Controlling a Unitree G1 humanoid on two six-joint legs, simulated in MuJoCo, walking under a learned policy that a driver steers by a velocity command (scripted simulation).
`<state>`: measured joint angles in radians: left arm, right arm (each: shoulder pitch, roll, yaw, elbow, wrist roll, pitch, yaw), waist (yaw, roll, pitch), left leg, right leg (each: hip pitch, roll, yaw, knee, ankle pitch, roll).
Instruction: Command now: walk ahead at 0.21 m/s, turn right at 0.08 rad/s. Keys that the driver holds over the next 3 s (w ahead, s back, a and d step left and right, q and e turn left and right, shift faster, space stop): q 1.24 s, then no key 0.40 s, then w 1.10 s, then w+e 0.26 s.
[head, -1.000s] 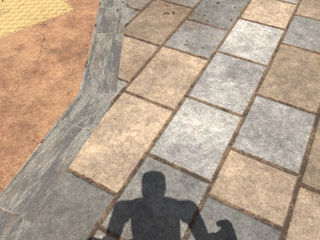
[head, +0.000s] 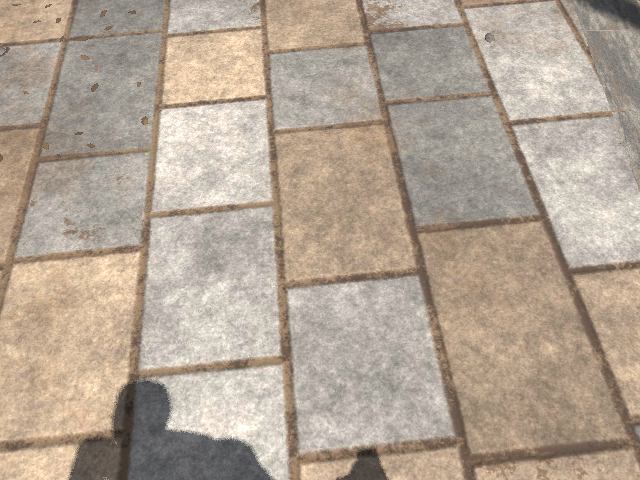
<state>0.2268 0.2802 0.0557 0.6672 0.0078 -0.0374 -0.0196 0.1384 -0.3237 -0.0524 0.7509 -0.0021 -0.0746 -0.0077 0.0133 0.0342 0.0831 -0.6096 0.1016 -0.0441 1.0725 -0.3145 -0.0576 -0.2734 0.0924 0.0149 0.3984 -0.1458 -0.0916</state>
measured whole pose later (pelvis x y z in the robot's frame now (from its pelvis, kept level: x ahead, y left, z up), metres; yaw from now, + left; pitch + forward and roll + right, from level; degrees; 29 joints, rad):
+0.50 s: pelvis +0.13 +0.04 +0.00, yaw +13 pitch +3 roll -2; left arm 0.09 0.29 0.06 0.74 0.00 0.02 0.04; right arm 0.19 -0.30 -0.07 0.69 0.00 0.01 -0.02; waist -0.02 -0.01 0.06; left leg -0.38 -0.06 -0.10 0.45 -0.11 0.05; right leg -0.48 0.03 0.08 0.92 -0.44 0.07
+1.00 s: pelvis +0.15 +0.00 +0.00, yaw +31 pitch +1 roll +1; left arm 0.17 0.26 0.06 0.73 0.01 0.02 0.04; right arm 0.19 -0.32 -0.09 0.64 0.02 0.07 -0.01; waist 0.02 0.03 0.06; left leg -0.46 0.02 -0.03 0.91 -0.40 -0.10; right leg -0.21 -0.05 -0.08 0.43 -0.23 -0.01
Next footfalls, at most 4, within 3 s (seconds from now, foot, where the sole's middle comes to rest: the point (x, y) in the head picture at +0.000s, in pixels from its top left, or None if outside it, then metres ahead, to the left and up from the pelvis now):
0.26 left None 0.21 0.15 -0.78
0.68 right None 0.24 -0.09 -0.78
1.12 left None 0.10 0.14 -0.78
1.56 right None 0.27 -0.03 -0.78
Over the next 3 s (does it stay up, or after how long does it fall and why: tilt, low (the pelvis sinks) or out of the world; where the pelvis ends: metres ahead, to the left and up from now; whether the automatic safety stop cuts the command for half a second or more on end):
stays up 0.56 0.49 -0.01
